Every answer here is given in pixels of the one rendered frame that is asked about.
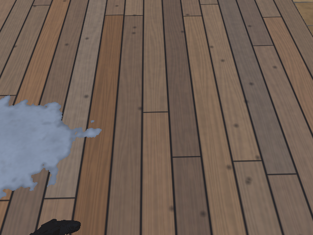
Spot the robot left hand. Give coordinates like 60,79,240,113
29,218,81,235

